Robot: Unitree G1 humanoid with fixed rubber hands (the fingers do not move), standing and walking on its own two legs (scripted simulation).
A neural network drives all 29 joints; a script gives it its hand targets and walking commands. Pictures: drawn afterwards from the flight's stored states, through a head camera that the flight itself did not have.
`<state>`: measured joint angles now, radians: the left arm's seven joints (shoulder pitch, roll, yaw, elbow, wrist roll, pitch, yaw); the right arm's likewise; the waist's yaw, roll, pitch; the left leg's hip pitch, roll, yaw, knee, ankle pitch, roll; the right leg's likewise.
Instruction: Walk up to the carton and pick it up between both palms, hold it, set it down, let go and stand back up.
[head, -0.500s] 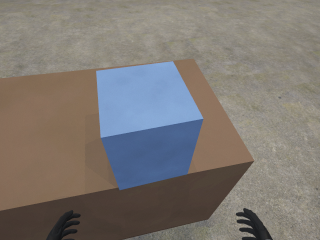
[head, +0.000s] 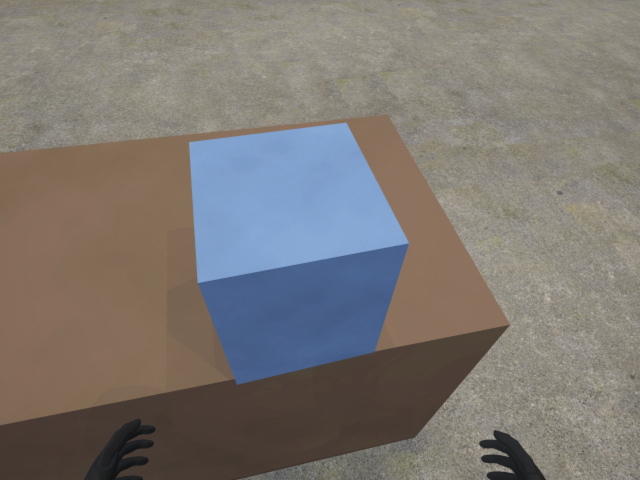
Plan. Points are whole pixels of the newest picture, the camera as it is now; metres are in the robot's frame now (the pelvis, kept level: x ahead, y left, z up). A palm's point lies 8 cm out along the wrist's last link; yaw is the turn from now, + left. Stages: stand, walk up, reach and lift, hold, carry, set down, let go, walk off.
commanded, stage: stand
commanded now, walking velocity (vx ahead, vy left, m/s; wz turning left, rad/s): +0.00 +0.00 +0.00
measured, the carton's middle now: (290, 256) +0.38 +0.04 +0.06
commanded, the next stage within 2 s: none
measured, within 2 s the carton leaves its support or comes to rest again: neither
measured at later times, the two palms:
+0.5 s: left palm out of the picture +0.13 +0.27 -0.08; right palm out of the picture +0.10 -0.27 -0.10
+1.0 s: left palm out of the picture +0.11 +0.27 -0.08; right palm out of the picture +0.08 -0.28 -0.10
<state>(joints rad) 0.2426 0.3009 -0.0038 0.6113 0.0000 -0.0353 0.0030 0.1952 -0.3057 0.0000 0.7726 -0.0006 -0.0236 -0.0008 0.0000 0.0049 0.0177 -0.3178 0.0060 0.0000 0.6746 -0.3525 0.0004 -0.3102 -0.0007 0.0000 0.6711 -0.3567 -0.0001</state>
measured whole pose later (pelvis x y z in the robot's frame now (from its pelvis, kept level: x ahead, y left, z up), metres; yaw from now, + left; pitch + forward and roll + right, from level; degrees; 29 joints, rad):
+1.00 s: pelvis -0.02 +0.00 +0.00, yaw +0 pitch -1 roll +0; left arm 0.24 0.32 0.00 0.68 0.00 -0.03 0.00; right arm 0.20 -0.31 0.00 0.87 0.00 -0.02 0.00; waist 0.00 0.00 0.02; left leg -0.31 0.01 0.00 0.66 -0.32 0.00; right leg -0.31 0.00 0.00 0.67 -0.33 0.00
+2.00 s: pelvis -0.03 -0.01 +0.01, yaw +0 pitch -1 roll +1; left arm 0.20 0.32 0.00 0.81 0.00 -0.04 0.00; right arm 0.20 -0.32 0.00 0.98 0.00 -0.03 0.00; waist 0.00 -0.01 0.02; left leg -0.30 0.01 0.00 0.55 -0.24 0.00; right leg -0.30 0.00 0.00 0.58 -0.26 -0.01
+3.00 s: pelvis -0.02 -0.01 +0.02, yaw +0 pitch -1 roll +1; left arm 0.19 0.32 0.00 0.87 0.00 -0.03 0.00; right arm 0.20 -0.32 0.00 1.03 0.00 -0.03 0.00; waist 0.00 -0.01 0.02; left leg -0.25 0.01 0.00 0.47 -0.21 0.00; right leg -0.26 0.00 0.00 0.51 -0.23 -0.01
